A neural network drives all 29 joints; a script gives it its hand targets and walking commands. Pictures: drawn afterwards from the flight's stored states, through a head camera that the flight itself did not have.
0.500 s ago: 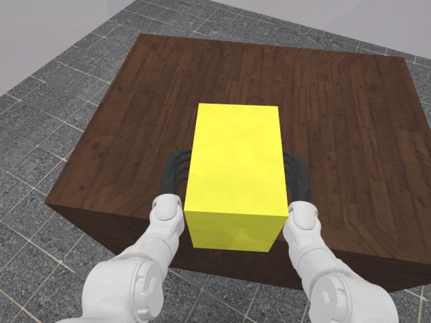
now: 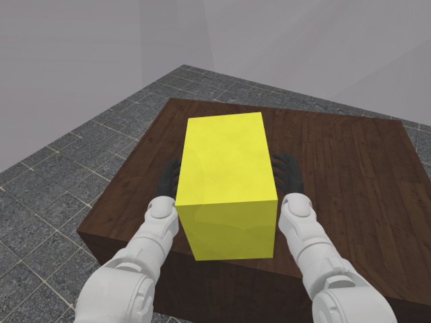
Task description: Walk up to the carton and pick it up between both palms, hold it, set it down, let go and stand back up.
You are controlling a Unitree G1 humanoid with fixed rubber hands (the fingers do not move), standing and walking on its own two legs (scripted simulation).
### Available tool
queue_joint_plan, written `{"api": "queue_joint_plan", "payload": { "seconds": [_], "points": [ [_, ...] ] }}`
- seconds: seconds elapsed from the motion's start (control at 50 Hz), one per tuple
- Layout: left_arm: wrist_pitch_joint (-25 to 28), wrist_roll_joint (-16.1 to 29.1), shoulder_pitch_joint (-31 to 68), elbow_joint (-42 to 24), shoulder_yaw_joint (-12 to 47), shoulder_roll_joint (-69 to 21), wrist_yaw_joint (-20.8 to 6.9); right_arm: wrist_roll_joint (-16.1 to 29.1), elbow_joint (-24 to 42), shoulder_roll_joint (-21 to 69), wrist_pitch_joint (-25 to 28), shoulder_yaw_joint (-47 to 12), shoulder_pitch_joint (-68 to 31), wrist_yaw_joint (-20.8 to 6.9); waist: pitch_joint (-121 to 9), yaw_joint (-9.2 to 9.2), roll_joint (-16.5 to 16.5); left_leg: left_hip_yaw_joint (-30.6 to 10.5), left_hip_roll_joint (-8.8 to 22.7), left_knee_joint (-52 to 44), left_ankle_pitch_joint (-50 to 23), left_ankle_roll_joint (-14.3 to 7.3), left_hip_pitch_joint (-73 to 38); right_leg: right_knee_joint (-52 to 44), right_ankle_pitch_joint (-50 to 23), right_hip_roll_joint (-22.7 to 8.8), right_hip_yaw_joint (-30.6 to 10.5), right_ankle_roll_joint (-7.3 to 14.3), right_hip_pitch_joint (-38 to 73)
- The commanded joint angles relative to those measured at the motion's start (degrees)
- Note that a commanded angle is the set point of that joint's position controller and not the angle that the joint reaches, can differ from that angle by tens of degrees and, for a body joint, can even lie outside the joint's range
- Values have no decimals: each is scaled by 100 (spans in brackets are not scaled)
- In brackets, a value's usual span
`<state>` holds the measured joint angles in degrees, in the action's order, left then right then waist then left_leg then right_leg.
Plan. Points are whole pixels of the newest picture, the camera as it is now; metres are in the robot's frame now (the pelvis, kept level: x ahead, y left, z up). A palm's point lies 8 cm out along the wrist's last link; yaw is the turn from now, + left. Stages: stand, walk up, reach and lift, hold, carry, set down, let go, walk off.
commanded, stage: reach and lift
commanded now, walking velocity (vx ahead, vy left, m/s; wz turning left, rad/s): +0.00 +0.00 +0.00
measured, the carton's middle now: (228, 185) +0.42 -0.06 +0.05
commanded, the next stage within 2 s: none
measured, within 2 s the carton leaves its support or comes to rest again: neither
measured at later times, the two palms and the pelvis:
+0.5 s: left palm (161, 191) +0.38 +0.08 +0.10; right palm (295, 194) +0.34 -0.17 +0.09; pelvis -0.03 +0.02 +0.03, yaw -3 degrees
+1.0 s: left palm (133, 180) +0.36 +0.12 +0.15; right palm (282, 167) +0.34 -0.14 +0.16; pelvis +0.00 +0.00 +0.03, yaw -1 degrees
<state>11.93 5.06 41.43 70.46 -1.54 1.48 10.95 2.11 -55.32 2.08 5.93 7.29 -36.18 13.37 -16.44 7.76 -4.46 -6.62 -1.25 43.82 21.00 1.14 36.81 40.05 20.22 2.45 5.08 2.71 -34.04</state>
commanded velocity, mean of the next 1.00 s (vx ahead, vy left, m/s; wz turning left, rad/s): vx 0.00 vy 0.00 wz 0.00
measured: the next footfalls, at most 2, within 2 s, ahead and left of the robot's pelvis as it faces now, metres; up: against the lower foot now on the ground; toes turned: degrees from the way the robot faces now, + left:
none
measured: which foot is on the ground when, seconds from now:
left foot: down 0.00-1.00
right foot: down 0.00-1.00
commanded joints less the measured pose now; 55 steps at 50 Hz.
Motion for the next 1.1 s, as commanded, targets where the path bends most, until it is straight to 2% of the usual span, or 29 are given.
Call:
{"api": "queue_joint_plan", "payload": {
  "seconds": [0.0, 0.06, 0.16, 0.24, 0.3, 0.42, 0.56, 0.62, 0.68, 0.74, 0.78, 0.86, 0.92, 0.94, 0.96, 0.98, 1.0, 1.02, 1.08],
  "points": [
    [-40, -885, 4983, -2313, 982, -4714, -1070, -160, 1202, 4509, -388, -1939, -4444, -885, -2098, 191, 225, 51, -223, -1112, -1863, 91, -1308, -730, -4152, -32, -649, -566, 2937],
    [-385, -1229, 4837, -1998, 373, -4399, -1213, -296, 870, 4186, -569, -1470, -4538, -962, -1419, 61, 346, 97, -140, -1550, -1525, 39, -1544, -1128, -3376, -89, -589, -485, 2899],
    [-624, -1601, 5095, -1735, -142, -4438, -1234, -745, 430, 3870, -449, -503, -4936, -1253, -1360, -17, 81, 233, 52, -1889, -1482, 158, -2447, -1602, -2173, -59, -274, -255, 2303],
    [-526, -1585, 5424, -1952, -3, -4676, -1029, -1057, 311, 3868, -191, -107, -5107, -1493, -2152, 26, -172, 263, 217, -1872, -1908, 296, -3207, -1755, -1988, -8, -75, -112, 1948],
    [-461, -1524, 5451, -2035, 181, -4767, -860, -1157, 342, 3824, -23, -97, -5166, -1598, -2677, 25, -228, 256, 312, -1782, -2302, 366, -3521, -1788, -2078, 15, -10, -52, 1856],
    [-410, -1372, 5383, -2160, 509, -4830, -622, -1017, 637, 3847, 103, -589, -5337, -1646, -3152, -138, -58, 322, 310, -1736, -2460, 328, -3258, -1723, -2361, 23, -58, -87, 2102],
    [-594, -963, 5135, -2522, 865, -4993, -547, -297, 1751, 4160, -172, -1679, -5634, -1508, -3541, -414, 410, 319, 110, -1736, -2355, 116, -2589, -1506, -3283, 38, -304, -276, 2936],
    [-823, -799, 4820, -2975, 1028, -4950, -573, 130, 2273, 4381, -506, -2271, -5381, -1348, -3534, -446, 660, 290, -23, -1741, -2319, -1, -2325, -1398, -4040, 26, -481, -413, 3608],
    [-1207, -697, 4414, -3552, 1127, -4804, -682, 559, 2717, 4536, -921, -2788, -4965, -1105, -3100, -398, 944, 237, -144, -1825, -2163, -131, -2141, -1367, -4727, -39, -682, -575, 4178],
    [-1741, -759, 3739, -4121, 1042, -4478, -899, 928, 3183, 4562, -1314, -3166, -4385, -771, -2366, -364, 1244, 199, -307, -2020, -1852, -321, -1945, -1421, -5398, -170, -900, -791, 4776],
    [-2108, -911, 3374, -4494, 913, -4274, -1049, 1100, 3398, 4495, -1521, -3286, -4091, -550, -1743, -358, 1349, 164, -367, -2226, -1594, -408, -1828, -1516, -5520, -245, -1006, -922, 5022],
    [-2724, -1280, 2996, -5134, 853, -4065, -1322, 1196, 3648, 4384, -1739, -3276, -3796, -293, -800, -385, 1094, 194, -359, -2464, -1500, -420, -1986, -1768, -5097, -304, -1020, -971, 4989],
    [-3010, -1379, 3115, -5643, 1199, -4176, -1502, 1130, 3803, 4247, -1726, -3095, -3772, -275, -565, -229, 590, 226, -277, -2485, -1793, -217, -2462, -1895, -4602, -214, -806, -872, 4681],
    [-3067, -1376, 3135, -5741, 1346, -4252, -1546, 1079, 3867, 4183, -1686, -3021, -3769, -291, -559, -173, 398, 238, -241, -2462, -1920, -131, -2630, -1935, -4407, -179, -714, -818, 4566],
    [-3164, -1247, 3148, -5461, 1902, -4171, -1506, 816, 3308, 3672, -1784, -2594, -3546, -357, -286, 322, -38, 197, -120, -2580, -2056, 254, -3216, -1954, -4049, -13, -513, -673, 3634],
    [-3144, -1116, 3396, -5737, 2159, -4571, -1495, 780, 3506, 3824, -1694, -2672, -3740, -430, -494, 246, -99, 221, -96, -2343, -2424, 464, -3529, -2079, -3625, 48, -339, -598, 3438],
    [-3145, -1041, 3476, -5864, 2369, -4650, -1447, 773, 3647, 3798, -1627, -2648, -3713, -459, -688, 369, -347, 237, -62, -2199, -2622, 588, -3788, -2136, -3468, 71, -288, -526, 3270],
    [-3131, -952, 3513, -6072, 2612, -4907, -1385, 759, 3839, 3795, -1562, -2700, -3779, -486, -826, 365, -452, 201, -26, -2108, -2791, 683, -3906, -2161, -3343, 90, -221, -486, 3169],
    [-3045, -702, 3731, -6574, 3167, -5306, -1130, 865, 4518, 3917, -1366, -3010, -4223, -531, -1638, 316, -631, 86, 91, -1809, -3427, 803, -4368, -2177, -3190, 162, -116, -404, 2889]
  ]
}}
